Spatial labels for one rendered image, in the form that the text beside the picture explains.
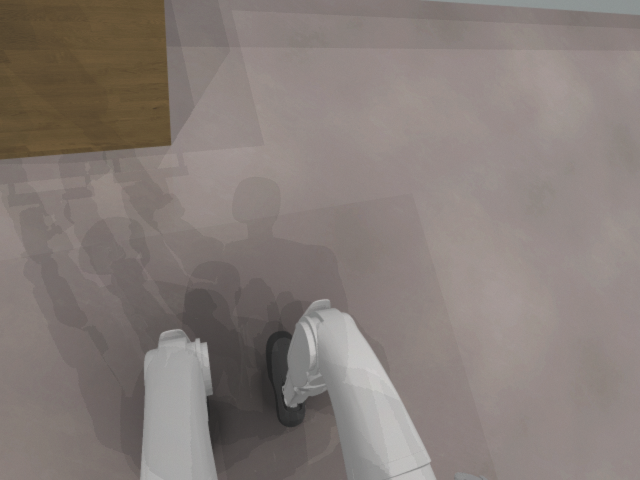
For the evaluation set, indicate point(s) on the cabinet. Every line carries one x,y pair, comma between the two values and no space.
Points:
82,76

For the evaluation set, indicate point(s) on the right robot shin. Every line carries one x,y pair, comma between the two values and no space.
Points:
300,384

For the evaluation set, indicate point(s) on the right robot foot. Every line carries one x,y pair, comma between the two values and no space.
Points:
276,356

